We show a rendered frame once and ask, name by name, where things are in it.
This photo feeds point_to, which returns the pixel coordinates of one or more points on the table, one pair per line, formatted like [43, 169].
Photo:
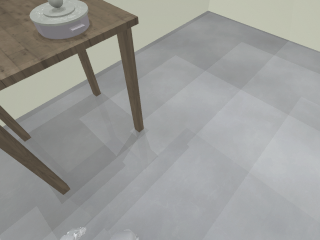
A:
[25, 52]

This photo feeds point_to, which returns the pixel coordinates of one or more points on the lid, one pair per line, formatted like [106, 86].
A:
[70, 12]

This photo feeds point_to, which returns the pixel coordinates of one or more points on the robot left hand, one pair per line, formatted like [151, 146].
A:
[74, 234]

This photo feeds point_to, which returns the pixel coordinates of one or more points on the pot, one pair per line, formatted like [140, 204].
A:
[64, 31]

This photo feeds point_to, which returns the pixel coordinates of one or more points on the left robot thigh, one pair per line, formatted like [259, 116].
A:
[124, 235]

